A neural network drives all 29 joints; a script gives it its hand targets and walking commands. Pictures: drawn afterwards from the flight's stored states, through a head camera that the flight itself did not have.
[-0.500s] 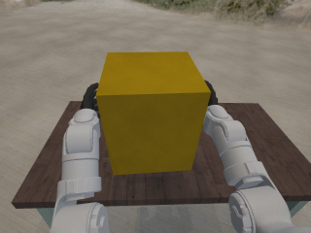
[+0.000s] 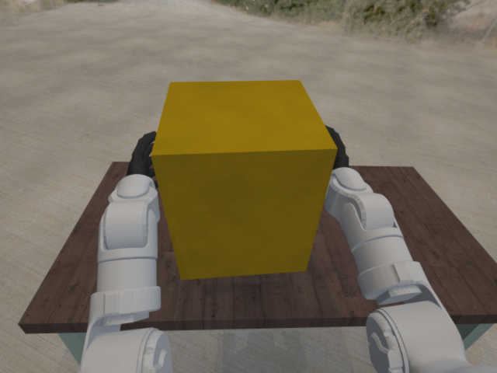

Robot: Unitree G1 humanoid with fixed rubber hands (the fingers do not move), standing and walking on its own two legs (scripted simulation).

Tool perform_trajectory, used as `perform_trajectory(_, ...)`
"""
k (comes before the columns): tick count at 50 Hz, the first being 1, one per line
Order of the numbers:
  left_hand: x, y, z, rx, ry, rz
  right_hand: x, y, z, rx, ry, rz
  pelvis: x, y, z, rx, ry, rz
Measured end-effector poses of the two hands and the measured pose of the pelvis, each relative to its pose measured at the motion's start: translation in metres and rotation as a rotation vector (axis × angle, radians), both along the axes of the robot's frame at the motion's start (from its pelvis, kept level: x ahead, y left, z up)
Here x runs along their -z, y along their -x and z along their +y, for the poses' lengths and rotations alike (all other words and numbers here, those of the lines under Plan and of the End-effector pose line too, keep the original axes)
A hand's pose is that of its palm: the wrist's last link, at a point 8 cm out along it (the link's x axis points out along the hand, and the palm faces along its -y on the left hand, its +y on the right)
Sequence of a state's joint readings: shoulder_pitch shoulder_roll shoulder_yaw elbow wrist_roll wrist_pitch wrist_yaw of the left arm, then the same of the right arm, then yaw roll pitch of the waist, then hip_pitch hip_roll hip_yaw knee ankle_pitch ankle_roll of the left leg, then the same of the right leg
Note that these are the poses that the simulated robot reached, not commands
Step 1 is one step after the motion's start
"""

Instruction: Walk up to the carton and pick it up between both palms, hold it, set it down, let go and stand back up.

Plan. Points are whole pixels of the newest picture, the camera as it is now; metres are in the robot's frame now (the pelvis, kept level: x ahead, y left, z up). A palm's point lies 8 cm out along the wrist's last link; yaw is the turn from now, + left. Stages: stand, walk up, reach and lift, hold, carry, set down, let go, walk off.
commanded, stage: hold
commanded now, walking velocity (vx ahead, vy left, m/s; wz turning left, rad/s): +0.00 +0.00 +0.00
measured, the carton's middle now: (240, 179) +0.38 +0.01 +0.18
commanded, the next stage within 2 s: none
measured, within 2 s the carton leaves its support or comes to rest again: neither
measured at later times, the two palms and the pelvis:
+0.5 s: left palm (142, 182) +0.36 +0.16 +0.20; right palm (335, 174) +0.36 -0.15 +0.20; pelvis +0.00 +0.00 +0.00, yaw +0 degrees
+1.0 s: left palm (141, 182) +0.36 +0.16 +0.20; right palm (334, 174) +0.36 -0.14 +0.21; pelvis +0.00 +0.00 +0.00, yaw +0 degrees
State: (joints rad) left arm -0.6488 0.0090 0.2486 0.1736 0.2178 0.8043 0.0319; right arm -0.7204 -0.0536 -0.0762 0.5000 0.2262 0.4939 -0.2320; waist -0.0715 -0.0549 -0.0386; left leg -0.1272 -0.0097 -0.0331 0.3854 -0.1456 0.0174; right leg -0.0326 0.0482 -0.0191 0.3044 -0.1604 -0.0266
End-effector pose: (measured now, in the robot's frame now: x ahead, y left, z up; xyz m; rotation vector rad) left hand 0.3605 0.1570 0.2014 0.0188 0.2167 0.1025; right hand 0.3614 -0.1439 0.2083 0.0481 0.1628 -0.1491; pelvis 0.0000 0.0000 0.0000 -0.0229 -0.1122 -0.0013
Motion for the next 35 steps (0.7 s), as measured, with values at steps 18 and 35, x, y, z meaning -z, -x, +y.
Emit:
perform_trajectory(18,0.0008,-0.0002,0.0002,-0.002,-0.011,-0.001,0.0009,-0.0013,0.0,-0.002,-0.009,-0.003,-0.0002,-0.0014,0.0016,-0.001,0.002,0.008)
perform_trajectory(35,0.0026,-0.0017,-0.0022,0.002,0.006,0.02,0.0046,-0.0001,-0.0027,0.006,-0.006,0.018,-0.0002,0.0013,-0.001,0.004,-0.003,0.006)
